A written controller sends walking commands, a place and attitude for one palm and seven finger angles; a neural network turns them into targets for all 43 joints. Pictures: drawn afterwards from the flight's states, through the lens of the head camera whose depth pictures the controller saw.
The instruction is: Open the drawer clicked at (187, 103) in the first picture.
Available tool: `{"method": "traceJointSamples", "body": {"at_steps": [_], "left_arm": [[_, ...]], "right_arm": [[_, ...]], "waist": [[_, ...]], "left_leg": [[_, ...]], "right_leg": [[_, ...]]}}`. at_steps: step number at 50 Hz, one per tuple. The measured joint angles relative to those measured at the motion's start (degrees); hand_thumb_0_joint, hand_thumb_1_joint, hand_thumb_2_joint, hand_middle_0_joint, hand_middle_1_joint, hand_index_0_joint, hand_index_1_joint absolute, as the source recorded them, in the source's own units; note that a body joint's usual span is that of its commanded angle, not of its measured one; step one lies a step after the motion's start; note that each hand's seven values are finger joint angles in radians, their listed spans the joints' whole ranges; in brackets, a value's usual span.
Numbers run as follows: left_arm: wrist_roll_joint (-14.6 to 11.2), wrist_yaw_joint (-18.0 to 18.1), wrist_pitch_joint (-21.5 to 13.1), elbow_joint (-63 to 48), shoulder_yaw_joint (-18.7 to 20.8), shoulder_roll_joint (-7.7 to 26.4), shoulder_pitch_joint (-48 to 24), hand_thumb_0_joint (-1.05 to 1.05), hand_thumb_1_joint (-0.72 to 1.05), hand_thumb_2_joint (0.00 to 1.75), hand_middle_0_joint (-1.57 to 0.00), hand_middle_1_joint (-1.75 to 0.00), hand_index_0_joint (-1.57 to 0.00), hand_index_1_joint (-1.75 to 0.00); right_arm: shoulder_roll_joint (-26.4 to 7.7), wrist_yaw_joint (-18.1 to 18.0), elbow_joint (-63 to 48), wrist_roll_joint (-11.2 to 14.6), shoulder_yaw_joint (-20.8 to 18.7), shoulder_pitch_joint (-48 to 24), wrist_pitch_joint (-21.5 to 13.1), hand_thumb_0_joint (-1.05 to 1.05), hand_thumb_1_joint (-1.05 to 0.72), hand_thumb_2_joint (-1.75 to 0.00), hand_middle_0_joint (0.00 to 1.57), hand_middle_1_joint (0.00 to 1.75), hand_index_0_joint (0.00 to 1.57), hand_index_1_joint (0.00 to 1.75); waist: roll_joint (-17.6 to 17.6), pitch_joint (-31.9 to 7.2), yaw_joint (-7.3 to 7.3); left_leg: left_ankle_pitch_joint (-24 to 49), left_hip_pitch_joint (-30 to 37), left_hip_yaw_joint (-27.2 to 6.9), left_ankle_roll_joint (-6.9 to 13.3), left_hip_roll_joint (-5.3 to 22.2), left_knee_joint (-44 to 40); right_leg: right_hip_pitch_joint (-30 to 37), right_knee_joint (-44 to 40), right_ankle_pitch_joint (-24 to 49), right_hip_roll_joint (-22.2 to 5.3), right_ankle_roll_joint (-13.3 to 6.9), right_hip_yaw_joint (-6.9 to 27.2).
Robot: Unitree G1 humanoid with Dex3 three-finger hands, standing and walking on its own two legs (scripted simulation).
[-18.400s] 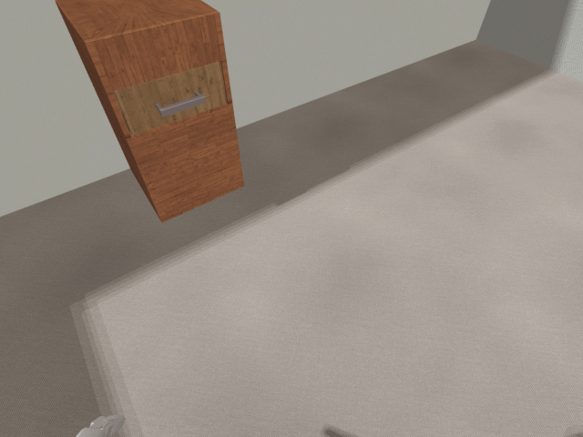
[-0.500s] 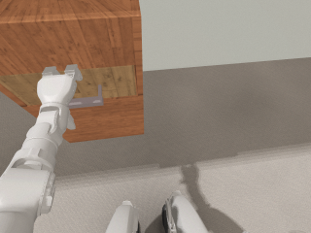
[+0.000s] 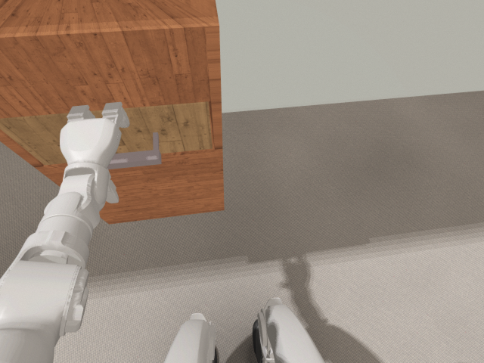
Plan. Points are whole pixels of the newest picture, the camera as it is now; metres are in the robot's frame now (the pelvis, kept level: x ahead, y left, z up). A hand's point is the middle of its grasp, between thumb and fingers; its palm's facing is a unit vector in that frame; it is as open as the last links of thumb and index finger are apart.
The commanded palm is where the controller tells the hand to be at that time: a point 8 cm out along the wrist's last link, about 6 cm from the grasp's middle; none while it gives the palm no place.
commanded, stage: move the hooked fingers above the handle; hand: left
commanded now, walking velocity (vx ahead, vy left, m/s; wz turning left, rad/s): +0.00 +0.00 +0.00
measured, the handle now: (118, 151) +0.52 +0.23 -0.10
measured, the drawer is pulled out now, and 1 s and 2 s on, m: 0.00 0.00 0.00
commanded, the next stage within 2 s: lower the fingers behind the handle in 0.26 s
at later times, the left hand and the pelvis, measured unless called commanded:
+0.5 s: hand (100, 160) +0.47 +0.24 -0.05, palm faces -0.08 -0.04 -1.00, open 13.8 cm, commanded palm +0.46 +0.24 +0.00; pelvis -0.01 +0.00 -0.01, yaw +0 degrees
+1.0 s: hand (104, 165) +0.48 +0.24 -0.07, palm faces -0.09 +0.00 -1.00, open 13.9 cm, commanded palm +0.47 +0.23 -0.03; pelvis -0.02 +0.00 -0.03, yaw -1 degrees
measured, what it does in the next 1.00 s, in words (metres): stands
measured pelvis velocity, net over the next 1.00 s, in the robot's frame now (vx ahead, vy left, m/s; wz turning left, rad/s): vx -0.02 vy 0.00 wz -0.01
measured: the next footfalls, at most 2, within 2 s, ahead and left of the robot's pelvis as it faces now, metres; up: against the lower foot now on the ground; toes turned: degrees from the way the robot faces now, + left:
none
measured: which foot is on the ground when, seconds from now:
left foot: down 0.00-1.00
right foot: down 0.00-1.00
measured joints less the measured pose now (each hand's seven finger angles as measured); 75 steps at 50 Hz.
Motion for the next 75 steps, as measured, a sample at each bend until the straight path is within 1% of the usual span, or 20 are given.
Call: {"method": "traceJointSamples", "body": {"at_steps": [3,5,9,11,14,17,20,23,26,29,35,41,50,53,56,62,66,69,71,75], "left_arm": [[0.7,1.6,1.4,1.1,1.6,0.9,-1.2,0.0,-0.49,0.3,-0.32,-1.21,-0.32,-1.21],[0.7,2.2,1.8,0.4,1.8,1.0,-1.0,0.0,-0.49,0.3,-0.33,-1.22,-0.34,-1.23],[-0.3,0.8,4.4,0.8,2.0,1.3,-0.4,0.0,-0.49,0.3,-0.33,-1.22,-0.34,-1.24],[-1.1,-0.6,4.8,1.1,2.3,1.8,0.0,0.0,-0.49,0.3,-0.33,-1.22,-0.33,-1.23],[-2.0,-2.5,3.9,0.3,2.3,2.8,0.9,0.0,-0.49,0.3,-0.33,-1.21,-0.33,-1.22],[-2.1,-3.6,2.0,-0.8,0.8,3.0,1.2,0.0,-0.49,0.3,-0.32,-1.21,-0.32,-1.22],[-1.6,-3.4,0.1,-0.4,-0.5,2.7,0.4,0.0,-0.49,0.3,-0.32,-1.2,-0.32,-1.21],[-0.9,-2.6,-0.7,1.2,-0.3,2.5,-0.9,-0.01,-0.49,0.3,-0.32,-1.2,-0.32,-1.21],[0.1,-1.3,-0.5,2.0,0.7,2.6,-1.8,0.0,-0.49,0.3,-0.32,-1.2,-0.32,-1.21],[0.6,0.0,0.1,1.9,1.7,2.7,-2.0,0.0,-0.49,0.3,-0.32,-1.2,-0.32,-1.21],[0.5,1.9,0.9,0.4,2.1,2.2,-1.9,0.0,-0.49,0.3,-0.32,-1.21,-0.32,-1.23],[-0.2,1.7,2.8,1.9,0.9,1.9,-3.4,0.0,-0.49,0.3,-0.32,-1.21,-0.32,-1.25],[-0.3,-1.4,3.4,3.9,0.6,3.1,-4.3,0.0,-0.49,0.3,-0.32,-1.2,-0.3,-1.23],[-0.2,-2.3,2.6,3.7,0.9,3.5,-3.6,0.0,-0.49,0.3,-0.32,-1.2,-0.31,-1.22],[0.2,-2.5,0.7,2.4,1.5,3.6,-2.5,0.0,-0.49,0.3,-0.32,-1.2,-0.31,-1.22],[1.9,0.5,-1.8,-0.5,2.9,3.8,-1.9,0.0,-0.49,0.3,-0.32,-1.2,-0.32,-1.21],[1.9,3.0,0.0,0.5,3.0,4.0,-3.8,0.0,-0.49,0.3,-0.32,-1.2,-0.32,-1.21],[1.3,3.3,1.9,0.9,3.0,3.9,-4.7,0.0,-0.49,0.3,-0.32,-1.2,-0.32,-1.21],[0.8,2.8,2.9,0.7,2.7,3.5,-4.8,0.0,-0.49,0.3,-0.32,-1.2,-0.32,-1.22],[0.2,0.1,4.7,2.6,1.4,3.3,-5.1,0.0,-0.49,0.3,-0.32,-1.2,-0.32,-1.22]], "right_arm": [[-0.4,0.3,-0.9,-0.1,0.3,-0.7,0.4,0.0,-0.91,-0.9,0.2,0.3,0.2,0.3],[-0.7,0.3,-1.3,0.1,0.2,-0.7,0.6,0.0,-0.91,-0.9,0.2,0.3,0.2,0.3],[-0.7,0.3,-1.4,0.6,0.3,-0.8,1.0,0.0,-0.91,-0.9,0.2,0.3,0.2,0.3],[-0.5,0.1,-1.4,0.8,0.5,-0.7,0.9,0.0,-0.91,-0.9,0.2,0.3,0.2,0.3],[-0.1,-0.4,-1.2,1.0,0.6,-0.1,0.3,0.0,-0.91,-0.9,0.2,0.3,0.2,0.3],[0.1,-0.7,-0.6,1.0,0.1,0.8,-0.6,0.0,-0.91,-0.9,0.2,0.3,0.2,0.3],[0.1,-0.8,0.1,0.8,0.0,1.0,-1.1,0.0,-0.91,-0.9,0.2,0.3,0.2,0.3],[-0.1,-0.7,0.2,0.6,0.2,0.7,-1.3,0.0,-0.91,-0.9,0.2,0.3,0.2,0.3],[-0.4,-0.4,-0.3,0.2,0.2,0.2,-1.2,0.0,-0.9,-0.9,0.2,0.3,0.2,0.3],[-0.7,0.0,-0.8,-0.1,0.0,-0.2,-1.0,0.0,-0.91,-0.9,0.2,0.3,0.2,0.3],[-0.7,0.5,-0.5,-0.1,0.0,-0.3,-0.5,0.0,-0.91,-0.9,0.2,0.3,0.2,0.3],[0.1,0.5,-0.1,0.2,0.7,-0.7,-0.5,0.0,-0.91,-0.9,0.2,0.3,0.2,0.3],[0.1,0.3,-1.0,0.3,1.4,-0.8,-1.0,0.0,-0.91,-0.9,0.2,0.3,0.2,0.3],[-0.2,0.2,-1.4,0.3,1.2,-0.6,-1.4,0.0,-0.91,-0.9,0.2,0.3,0.2,0.3],[-0.4,0.1,-1.3,0.1,0.9,-0.3,-1.8,0.0,-0.91,-0.9,0.2,0.3,0.2,0.3],[-0.6,0.3,-0.3,-0.5,0.3,-0.5,-2.0,0.0,-0.91,-0.9,0.2,0.3,0.2,0.3],[-0.3,0.9,0.4,-0.6,0.2,-1.3,-1.9,0.0,-0.91,-0.9,0.2,0.3,0.2,0.3],[0.0,1.3,0.4,-0.5,0.2,-1.7,-1.9,0.0,-0.91,-0.9,0.2,0.3,0.2,0.3],[0.2,1.4,0.3,-0.4,0.4,-1.8,-1.8,0.0,-0.91,-0.9,0.2,0.3,0.2,0.3],[0.5,1.4,0.1,0.0,1.2,-1.8,-1.8,0.0,-0.91,-0.9,0.2,0.3,0.2,0.3]], "waist": [[0.0,0.5,-0.74],[0.1,0.9,-0.53],[0.4,1.6,-0.05],[0.3,2.0,0.11],[0.2,1.8,0.38],[0.2,1.5,0.81],[0.1,0.9,0.88],[-0.1,0.4,0.26],[-0.2,0.2,-0.53],[0.0,0.5,-0.85],[0.3,0.8,-0.13],[0.3,0.9,-0.05],[0.2,0.4,-0.73],[0.3,0.4,-0.84],[0.2,0.4,-0.72],[0.1,0.3,-0.66],[0.2,0.6,-0.78],[0.4,0.9,-0.86],[0.4,0.9,-0.72],[0.5,0.7,-0.89]], "left_leg": [[-0.2,-1.0,0.5,0.1,0.2,0.8],[-0.1,-1.3,0.9,0.1,0.3,0.9],[0.3,-0.8,1.6,0.3,0.3,0.2],[0.6,-0.4,1.7,0.3,0.3,-0.3],[0.9,-0.1,1.6,0.2,0.2,-0.9],[1.0,0.0,0.9,0.1,0.0,-1.0],[0.7,-0.3,0.3,0.0,-0.1,-0.4],[0.3,-1.6,0.0,-0.1,0.0,0.8],[-0.3,-3.4,0.0,-0.1,0.1,2.4],[-0.8,-5.0,0.3,0.0,0.2,3.7],[-1.3,-6.8,0.7,0.2,0.1,5.2],[-1.4,-7.2,0.7,0.2,0.0,5.7],[-1.5,-8.6,0.7,0.1,0.2,7.2],[-1.8,-9.8,0.8,0.1,0.2,8.3],[-2.2,-11.4,0.9,0.1,0.2,9.7],[-3.1,-14.9,0.5,0.0,0.1,13.0],[-3.5,-16.5,0.2,-0.1,0.0,14.5],[-3.5,-17.0,0.1,-0.1,0.1,14.9],[-3.5,-16.8,0.2,-0.1,0.1,14.8],[-3.4,-16.0,0.3,0.0,0.2,14.2]], "right_leg": [[-1.2,0.8,0.1,0.2,0.1,0.4],[-1.7,1.0,0.2,0.3,0.2,0.7],[-1.5,0.7,0.6,0.3,0.3,1.4],[-1.2,0.4,0.8,0.3,0.4,1.6],[-0.8,-0.1,1.1,0.3,0.3,1.5],[-0.3,-0.4,1.0,0.0,0.2,0.9],[-0.4,-0.2,0.7,-0.1,0.0,0.2],[-1.5,0.8,0.3,-0.1,-0.1,-0.1],[-3.3,2.1,-0.1,0.1,-0.1,-0.3],[-5.0,3.3,-0.3,0.2,0.0,-0.1],[-7.1,4.9,-0.8,0.2,0.3,0.2],[-7.5,5.5,-1.0,0.0,0.3,0.2],[-8.8,6.8,-0.9,0.2,0.1,0.0],[-10.1,7.8,-1.0,0.3,0.1,0.0],[-11.6,9.1,-1.2,0.3,0.2,-0.1],[-14.9,12.0,-2.0,0.1,0.1,-0.7],[-16.5,13.3,-2.4,0.0,0.1,-1.1],[-16.9,13.6,-2.4,0.1,0.1,-1.2],[-16.8,13.4,-2.3,0.1,0.1,-1.1],[-16.1,13.0,-2.2,0.2,0.1,-0.9]]}}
